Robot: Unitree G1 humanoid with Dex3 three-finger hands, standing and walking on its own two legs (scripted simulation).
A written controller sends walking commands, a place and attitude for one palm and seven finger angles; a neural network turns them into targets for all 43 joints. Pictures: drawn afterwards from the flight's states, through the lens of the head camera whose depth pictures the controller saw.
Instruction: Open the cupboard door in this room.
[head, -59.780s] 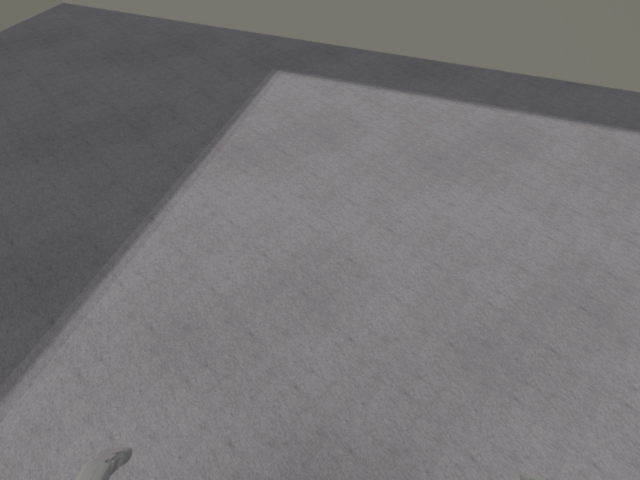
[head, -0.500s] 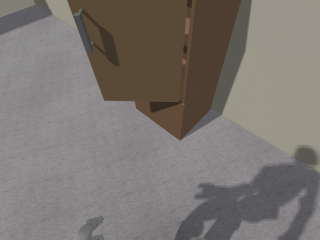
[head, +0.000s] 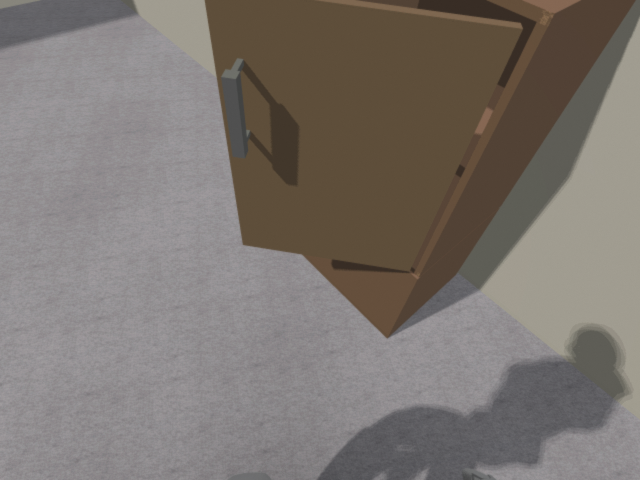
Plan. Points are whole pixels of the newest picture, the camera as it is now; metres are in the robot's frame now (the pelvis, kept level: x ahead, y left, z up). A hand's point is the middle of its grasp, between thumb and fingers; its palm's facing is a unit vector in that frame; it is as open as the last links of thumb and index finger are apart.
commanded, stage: come to a stop and stand still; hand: left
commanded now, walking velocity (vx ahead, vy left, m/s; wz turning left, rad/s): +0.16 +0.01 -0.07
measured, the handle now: (239, 110) +0.62 +0.21 +0.08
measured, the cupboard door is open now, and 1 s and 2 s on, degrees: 40 40 40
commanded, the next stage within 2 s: look again from close up in 1.42 s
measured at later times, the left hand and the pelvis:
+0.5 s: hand (213, 435) +0.19 +0.17 -0.16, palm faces -0.04 -0.97 -0.26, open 7.4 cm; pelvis +0.08 -0.02 +0.00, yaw -1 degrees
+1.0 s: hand out of the picture +0.06 +0.21 -0.18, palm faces +0.04 -0.98 -0.20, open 7.4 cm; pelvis +0.05 +0.03 +0.01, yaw -2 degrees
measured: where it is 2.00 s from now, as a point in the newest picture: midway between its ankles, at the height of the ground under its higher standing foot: outside the picture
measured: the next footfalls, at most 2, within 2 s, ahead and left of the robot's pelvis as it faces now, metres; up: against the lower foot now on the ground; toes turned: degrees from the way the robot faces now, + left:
right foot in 0.42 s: +0.09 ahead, -0.12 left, +0.00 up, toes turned +0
left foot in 0.80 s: +0.10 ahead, +0.12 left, +0.00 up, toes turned +1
